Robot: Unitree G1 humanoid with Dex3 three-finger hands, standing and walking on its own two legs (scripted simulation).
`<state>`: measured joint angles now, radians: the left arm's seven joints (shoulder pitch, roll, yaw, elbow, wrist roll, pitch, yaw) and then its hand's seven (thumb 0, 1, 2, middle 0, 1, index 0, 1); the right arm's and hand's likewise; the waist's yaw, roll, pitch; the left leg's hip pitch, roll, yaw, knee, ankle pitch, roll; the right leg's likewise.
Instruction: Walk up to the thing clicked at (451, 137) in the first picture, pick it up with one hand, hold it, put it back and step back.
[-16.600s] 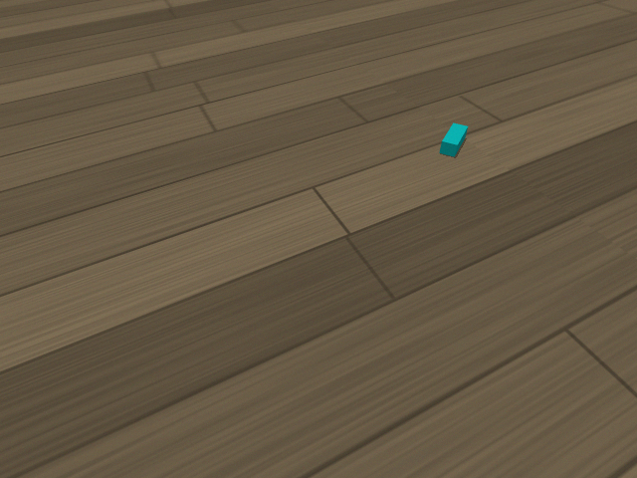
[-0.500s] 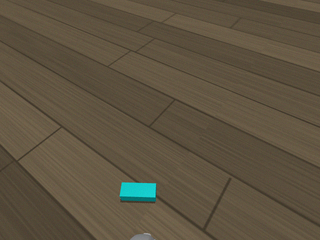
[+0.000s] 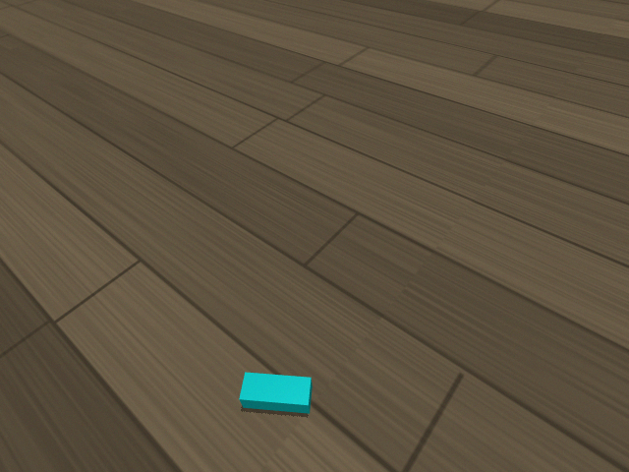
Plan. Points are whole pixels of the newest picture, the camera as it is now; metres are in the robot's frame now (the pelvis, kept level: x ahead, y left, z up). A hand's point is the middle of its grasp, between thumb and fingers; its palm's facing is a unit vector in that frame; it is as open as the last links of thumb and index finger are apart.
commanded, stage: walk up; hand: left
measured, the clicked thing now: (277, 392) +0.50 +0.19 -0.73
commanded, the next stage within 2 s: stand in 1.76 s
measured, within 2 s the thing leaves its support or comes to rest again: neither
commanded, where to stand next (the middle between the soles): +0.09 +0.05 m, yaw -3 degrees
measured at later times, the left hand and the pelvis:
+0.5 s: hand out of the picture +0.09 +0.30 -0.16, palm faces -0.05 -0.94 -0.35, open 7.4 cm; pelvis +0.02 +0.03 +0.00, yaw -1 degrees
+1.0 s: hand (148, 468) +0.18 +0.28 -0.14, palm faces -0.08 -0.92 -0.38, open 7.4 cm; pelvis +0.05 +0.03 +0.00, yaw -4 degrees
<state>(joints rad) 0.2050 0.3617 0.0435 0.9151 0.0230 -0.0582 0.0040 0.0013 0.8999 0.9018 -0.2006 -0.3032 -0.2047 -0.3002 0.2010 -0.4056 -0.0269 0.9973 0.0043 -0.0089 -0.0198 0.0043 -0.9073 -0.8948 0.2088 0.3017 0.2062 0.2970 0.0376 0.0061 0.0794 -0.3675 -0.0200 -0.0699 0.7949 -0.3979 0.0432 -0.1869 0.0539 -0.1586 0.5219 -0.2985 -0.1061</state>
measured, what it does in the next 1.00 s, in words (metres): steps on the spot: left foot, then right foot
